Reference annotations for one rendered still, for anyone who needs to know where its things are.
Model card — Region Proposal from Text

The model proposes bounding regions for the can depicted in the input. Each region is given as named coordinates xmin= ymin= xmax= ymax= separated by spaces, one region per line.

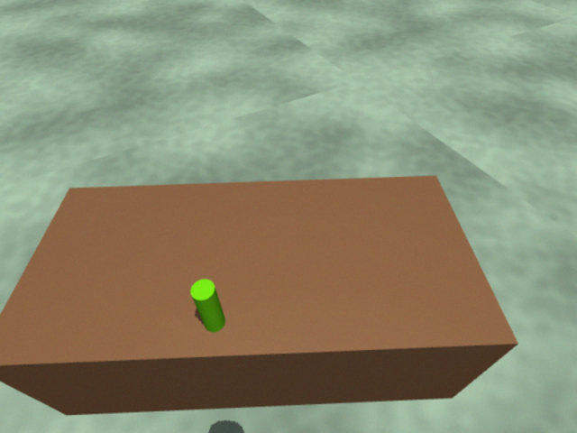
xmin=190 ymin=279 xmax=225 ymax=332

